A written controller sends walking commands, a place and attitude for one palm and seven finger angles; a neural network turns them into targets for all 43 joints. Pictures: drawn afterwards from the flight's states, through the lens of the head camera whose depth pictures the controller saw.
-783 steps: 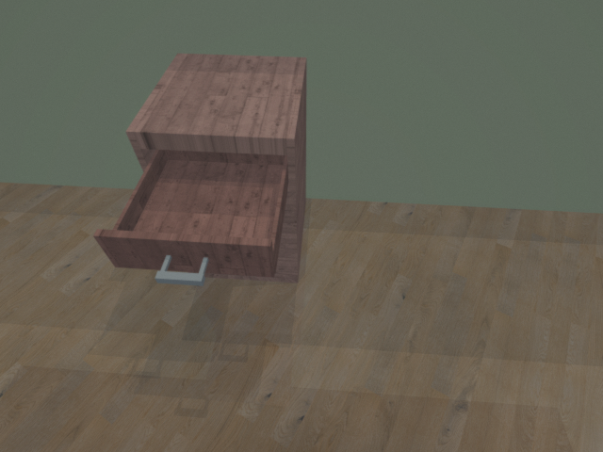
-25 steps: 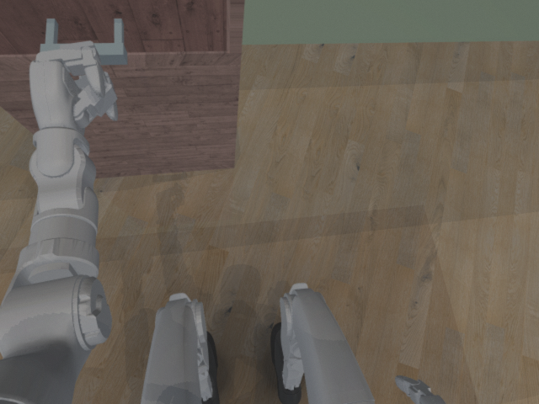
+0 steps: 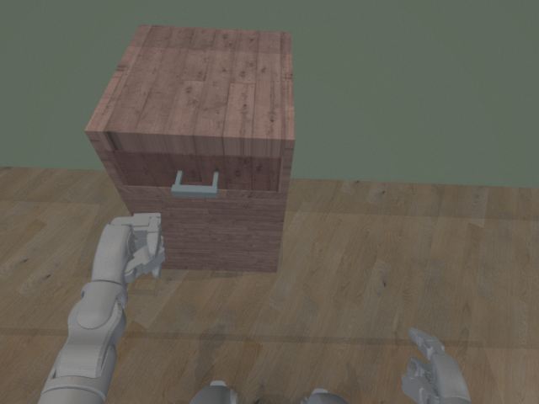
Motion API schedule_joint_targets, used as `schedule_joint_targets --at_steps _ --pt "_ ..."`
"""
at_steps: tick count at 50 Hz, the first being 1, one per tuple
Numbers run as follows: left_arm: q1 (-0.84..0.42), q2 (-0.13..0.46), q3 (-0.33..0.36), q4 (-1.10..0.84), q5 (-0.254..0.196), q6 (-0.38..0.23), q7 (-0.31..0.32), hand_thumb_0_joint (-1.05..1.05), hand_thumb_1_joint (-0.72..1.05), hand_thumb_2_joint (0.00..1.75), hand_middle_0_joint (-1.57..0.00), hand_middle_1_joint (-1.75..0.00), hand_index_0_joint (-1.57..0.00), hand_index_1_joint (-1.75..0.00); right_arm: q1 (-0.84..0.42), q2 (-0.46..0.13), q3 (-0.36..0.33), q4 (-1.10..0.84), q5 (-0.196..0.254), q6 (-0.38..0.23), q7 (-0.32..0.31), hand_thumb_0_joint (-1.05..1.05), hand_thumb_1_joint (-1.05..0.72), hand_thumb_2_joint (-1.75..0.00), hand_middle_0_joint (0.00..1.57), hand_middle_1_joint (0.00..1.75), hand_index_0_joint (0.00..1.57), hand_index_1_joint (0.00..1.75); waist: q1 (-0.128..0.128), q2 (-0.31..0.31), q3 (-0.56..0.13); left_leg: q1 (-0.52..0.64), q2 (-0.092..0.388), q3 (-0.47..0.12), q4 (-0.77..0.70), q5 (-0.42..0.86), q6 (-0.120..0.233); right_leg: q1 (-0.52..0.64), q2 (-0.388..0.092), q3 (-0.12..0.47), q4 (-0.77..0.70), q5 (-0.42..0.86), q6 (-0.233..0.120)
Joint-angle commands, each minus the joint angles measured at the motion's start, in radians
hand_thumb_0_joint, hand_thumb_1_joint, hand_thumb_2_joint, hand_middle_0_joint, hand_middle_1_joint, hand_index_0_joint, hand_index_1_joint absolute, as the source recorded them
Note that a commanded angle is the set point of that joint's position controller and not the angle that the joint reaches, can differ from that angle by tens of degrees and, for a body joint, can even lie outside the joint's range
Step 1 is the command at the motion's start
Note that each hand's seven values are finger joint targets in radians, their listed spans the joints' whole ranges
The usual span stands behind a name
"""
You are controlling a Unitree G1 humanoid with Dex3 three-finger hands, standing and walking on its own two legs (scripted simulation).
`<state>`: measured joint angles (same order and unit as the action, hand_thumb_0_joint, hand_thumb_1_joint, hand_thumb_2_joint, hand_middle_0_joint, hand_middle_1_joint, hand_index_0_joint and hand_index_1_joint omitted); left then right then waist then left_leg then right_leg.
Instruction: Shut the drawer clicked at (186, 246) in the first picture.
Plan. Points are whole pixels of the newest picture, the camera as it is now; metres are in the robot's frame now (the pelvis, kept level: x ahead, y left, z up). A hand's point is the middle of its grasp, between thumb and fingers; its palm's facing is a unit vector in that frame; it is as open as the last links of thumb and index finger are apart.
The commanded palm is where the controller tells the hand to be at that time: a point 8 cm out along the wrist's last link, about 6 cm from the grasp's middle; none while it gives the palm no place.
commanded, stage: draw the hand back to the body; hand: left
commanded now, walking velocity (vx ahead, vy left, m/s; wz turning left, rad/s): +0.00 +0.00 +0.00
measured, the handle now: (196, 183) +0.59 +0.18 -0.13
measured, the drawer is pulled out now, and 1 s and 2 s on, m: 0.00 0.00 0.00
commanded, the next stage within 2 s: step back with the hand held close in 0.78 s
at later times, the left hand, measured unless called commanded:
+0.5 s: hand (22, 271) +0.23 +0.23 +0.19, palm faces +0.34 -0.87 -0.36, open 3.3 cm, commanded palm +0.17 +0.27 +0.22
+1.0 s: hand out of the picture +0.20 +0.23 +0.25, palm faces +0.43 -0.80 -0.41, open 3.3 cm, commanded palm +0.14 +0.27 +0.24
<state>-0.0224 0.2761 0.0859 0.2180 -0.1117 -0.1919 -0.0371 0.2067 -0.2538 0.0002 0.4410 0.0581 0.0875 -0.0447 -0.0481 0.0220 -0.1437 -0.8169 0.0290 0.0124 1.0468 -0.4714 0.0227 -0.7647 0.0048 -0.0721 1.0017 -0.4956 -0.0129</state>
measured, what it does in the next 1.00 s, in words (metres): rises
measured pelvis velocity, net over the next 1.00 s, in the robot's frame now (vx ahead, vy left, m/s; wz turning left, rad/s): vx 0.01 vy -0.01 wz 0.01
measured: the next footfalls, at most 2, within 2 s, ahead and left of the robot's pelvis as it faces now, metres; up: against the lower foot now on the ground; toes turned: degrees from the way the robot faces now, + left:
right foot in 1.88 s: -0.11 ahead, -0.11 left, +0.00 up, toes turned +5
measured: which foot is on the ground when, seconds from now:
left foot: down 0.00-1.00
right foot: down 0.00-1.00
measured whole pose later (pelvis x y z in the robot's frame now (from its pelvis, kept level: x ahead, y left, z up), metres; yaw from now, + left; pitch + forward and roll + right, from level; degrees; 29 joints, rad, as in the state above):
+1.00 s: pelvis +0.01 -0.01 +0.07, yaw +0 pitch -3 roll -1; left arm 0.52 0.36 0.34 -0.50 -0.07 -0.14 0.12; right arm 0.23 -0.24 0.02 0.58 0.01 -0.12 -0.07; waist 0.04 0.08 0.00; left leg -0.18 0.03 0.02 0.53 -0.30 0.01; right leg -0.13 0.02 -0.06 0.47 -0.29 -0.03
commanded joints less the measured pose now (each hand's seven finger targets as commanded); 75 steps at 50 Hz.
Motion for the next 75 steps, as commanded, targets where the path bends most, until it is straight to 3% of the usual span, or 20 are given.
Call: schedule_joint_targets --at_steps 1,10,13,17,26,30,33,35,41,45,46,47,48,49,52,56,61,63,67,75 --pt "-0.060 0.197 0.094 -0.348 0.027 0.044 0.136 0.00 0.90 0.90 -1.40 -1.60 -1.40 -1.60 -0.030 -0.087 -0.009 -0.171 0.004 -0.002 -0.040 0.00 -0.90 -0.90 0.20 0.30 0.20 0.30 0.031 0.043 -0.181 0.303 0.000 -0.036 -0.299 0.198 -0.001 0.250 -0.007 0.040 -0.259 0.233 -0.021" --pt "0.080 0.143 0.045 -0.525 0.040 0.120 0.186 0.00 0.90 0.90 -1.40 -1.60 -1.40 -1.60 -0.052 -0.087 0.006 -0.134 -0.005 -0.089 -0.064 0.00 -0.90 -0.90 0.20 0.30 0.20 0.30 0.031 0.040 -0.096 0.537 0.008 -0.053 -0.440 0.350 0.003 0.407 -0.012 0.026 -0.401 0.361 -0.020" --pt "0.221 0.149 0.075 -0.568 0.030 0.129 0.179 0.00 0.90 0.90 -1.40 -1.60 -1.40 -1.60 -0.070 -0.086 0.011 -0.122 -0.008 -0.118 -0.055 0.00 -0.90 -0.90 0.20 0.30 0.20 0.30 0.051 0.022 -0.049 0.567 0.007 -0.055 -0.488 0.375 0.001 0.469 -0.011 0.020 -0.441 0.377 -0.020" --pt "0.338 0.247 0.211 -0.667 0.021 0.123 0.177 0.00 0.90 0.90 -1.40 -1.60 -1.40 -1.60 -0.094 -0.082 0.008 -0.103 -0.014 -0.148 -0.048 0.00 -0.90 -0.90 0.20 0.30 0.20 0.30 0.079 -0.033 -0.014 0.577 0.004 -0.039 -0.526 0.396 0.005 0.539 -0.016 0.025 -0.494 0.424 -0.015" --pt "0.448 0.246 0.288 -0.931 0.015 0.086 0.169 0.00 0.90 0.90 -1.40 -1.60 -1.40 -1.60 -0.102 -0.061 0.008 -0.075 -0.023 -0.229 -0.031 0.00 -0.90 -0.90 0.20 0.30 0.20 0.30 0.091 0.082 0.046 0.657 -0.001 -0.021 -0.579 0.424 0.001 0.578 -0.016 0.028 -0.557 0.449 -0.011" --pt "0.525 0.247 0.327 -0.981 0.008 0.067 0.165 0.00 0.90 0.90 -1.40 -1.60 -1.40 -1.60 -0.109 -0.058 -0.003 -0.065 -0.022 -0.256 -0.028 0.00 -0.90 -0.90 0.20 0.30 0.20 0.30 0.097 0.035 0.072 0.661 0.003 -0.015 -0.588 0.406 0.002 0.592 -0.011 0.031 -0.571 0.446 -0.009" --pt "0.553 0.167 0.278 -0.828 0.008 0.080 0.155 0.00 0.90 0.90 -1.40 -1.60 -1.40 -1.60 -0.103 -0.064 -0.013 -0.042 -0.022 -0.245 -0.029 0.00 -0.90 -0.90 0.20 0.30 0.20 0.30 0.080 -0.061 0.164 0.642 0.004 -0.005 -0.592 0.359 0.009 0.551 -0.009 0.036 -0.598 0.414 -0.001" --pt "0.518 0.167 0.280 -0.801 0.011 0.079 0.154 0.00 0.90 0.90 -1.40 -1.60 -1.40 -1.60 -0.104 -0.070 -0.018 -0.037 -0.023 -0.233 -0.033 0.00 -0.90 -0.90 0.20 0.30 0.20 0.30 0.077 -0.068 0.188 0.637 0.002 -0.003 -0.593 0.326 0.014 0.536 -0.012 0.041 -0.610 0.379 0.005" --pt "0.457 0.251 0.326 -0.949 0.025 0.042 0.165 0.00 0.90 0.90 -1.40 -1.60 -1.40 -1.60 -0.125 -0.065 -0.011 -0.049 -0.034 -0.261 -0.042 0.00 -0.90 -0.90 0.20 0.30 0.20 0.30 0.108 0.048 0.035 0.694 -0.014 -0.002 -0.598 0.343 0.021 0.610 -0.027 0.056 -0.606 0.386 -0.003" --pt "0.486 0.239 0.312 -0.972 0.025 0.043 0.175 0.00 0.90 0.90 -1.40 -1.60 -1.40 -1.60 -0.128 -0.054 -0.003 -0.038 -0.034 -0.293 -0.044 0.00 -0.90 -0.90 0.20 0.30 0.20 0.30 0.104 0.087 0.074 0.691 -0.010 -0.006 -0.603 0.355 0.011 0.608 -0.024 0.054 -0.607 0.403 -0.010" --pt "0.287 0.395 0.483 -1.080 0.032 -0.016 0.187 0.00 0.90 0.90 -1.40 -1.60 -1.40 -1.60 -0.109 -0.092 -0.015 -0.054 -0.043 -0.267 -0.034 0.00 -0.90 -0.90 0.20 0.30 0.20 0.30 0.065 0.046 0.163 0.615 0.001 -0.019 -0.580 0.269 0.027 0.543 -0.086 0.206 -0.693 0.447 -0.013" --pt "0.272 0.403 0.498 -1.017 0.039 -0.044 0.188 0.00 0.90 0.90 -1.40 -1.60 -1.40 -1.60 -0.095 -0.071 -0.014 -0.033 -0.043 -0.258 -0.035 0.00 -0.90 -0.90 0.20 0.30 0.20 0.30 0.057 0.022 0.188 0.616 -0.007 -0.026 -0.557 0.235 0.020 0.515 -0.122 0.234 -0.723 0.441 -0.029" --pt "0.420 0.311 0.437 -0.880 0.047 -0.042 0.182 0.00 0.90 0.90 -1.40 -1.60 -1.40 -1.60 -0.098 -0.071 -0.020 -0.005 -0.051 -0.247 -0.033 0.00 -0.90 -0.90 0.20 0.30 0.20 0.30 0.051 -0.040 0.223 0.624 -0.007 -0.024 -0.540 0.249 0.021 0.477 -0.129 0.225 -0.730 0.444 -0.030" --pt "0.500 0.244 0.387 -0.818 0.050 -0.036 0.176 0.00 0.90 0.90 -1.40 -1.60 -1.40 -1.60 -0.091 -0.072 -0.028 -0.007 -0.049 -0.232 -0.025 0.00 -0.90 -0.90 0.20 0.30 0.20 0.30 0.045 -0.071 0.209 0.629 0.003 -0.026 -0.544 0.286 0.017 0.493 -0.127 0.209 -0.713 0.475 -0.025" --pt "0.620 0.171 0.340 -0.736 0.046 -0.041 0.158 0.00 0.90 0.90 -1.40 -1.60 -1.40 -1.60 -0.105 -0.088 -0.052 -0.013 -0.045 -0.197 -0.009 0.00 -0.90 -0.90 0.20 0.30 0.20 0.30 0.049 -0.023 0.154 0.624 0.032 -0.028 -0.603 0.386 0.018 0.551 -0.097 0.141 -0.654 0.533 0.000" --pt "0.677 0.220 0.374 -0.832 0.046 -0.058 0.160 0.00 0.90 0.90 -1.40 -1.60 -1.40 -1.60 -0.128 -0.089 -0.065 -0.039 -0.040 -0.160 -0.001 0.00 -0.90 -0.90 0.20 0.30 0.20 0.30 0.059 -0.057 0.053 0.607 0.055 -0.032 -0.635 0.493 0.027 0.632 -0.076 0.098 -0.593 0.585 0.019" --pt "0.677 0.307 0.432 -1.051 0.044 -0.083 0.184 0.00 0.90 0.90 -1.40 -1.60 -1.40 -1.60 -0.129 -0.091 -0.058 -0.082 -0.042 -0.162 -0.019 0.00 -0.90 -0.90 0.20 0.30 0.20 0.30 0.067 0.014 -0.058 0.602 0.066 -0.050 -0.628 0.605 0.033 0.688 -0.061 0.088 -0.518 0.647 0.024" --pt "0.684 0.318 0.447 -1.070 0.044 -0.083 0.196 0.00 0.90 0.90 -1.40 -1.60 -1.40 -1.60 -0.123 -0.085 -0.053 -0.080 -0.046 -0.169 -0.027 0.00 -0.90 -0.90 0.20 0.30 0.20 0.30 0.069 0.081 -0.058 0.568 0.075 -0.065 -0.638 0.591 0.035 0.694 -0.050 0.086 -0.499 0.610 0.025" --pt "0.719 0.287 0.440 -1.021 0.043 -0.083 0.200 0.00 0.90 0.90 -1.40 -1.60 -1.40 -1.60 -0.095 -0.090 -0.061 -0.059 -0.052 -0.181 -0.028 0.00 -0.90 -0.90 0.20 0.30 0.20 0.30 0.062 0.111 -0.019 0.507 0.091 -0.079 -0.655 0.524 0.033 0.669 -0.035 0.082 -0.476 0.528 0.021" --pt "0.651 0.230 0.384 -0.913 0.053 -0.089 0.202 0.00 0.90 0.90 -1.40 -1.60 -1.40 -1.60 -0.086 -0.089 -0.062 -0.043 -0.046 -0.191 -0.022 0.00 -0.90 -0.90 0.20 0.30 0.20 0.30 0.034 -0.032 0.125 0.281 0.072 -0.095 -0.673 -0.005 0.043 0.607 -0.062 0.161 -0.549 0.263 0.010"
